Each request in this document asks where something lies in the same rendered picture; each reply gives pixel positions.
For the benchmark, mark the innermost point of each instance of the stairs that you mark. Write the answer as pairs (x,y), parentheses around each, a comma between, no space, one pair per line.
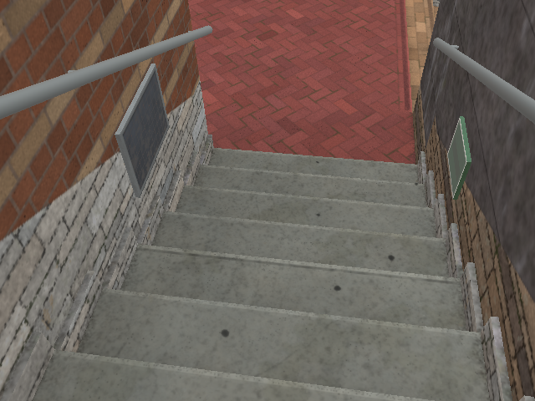
(420,18)
(282,277)

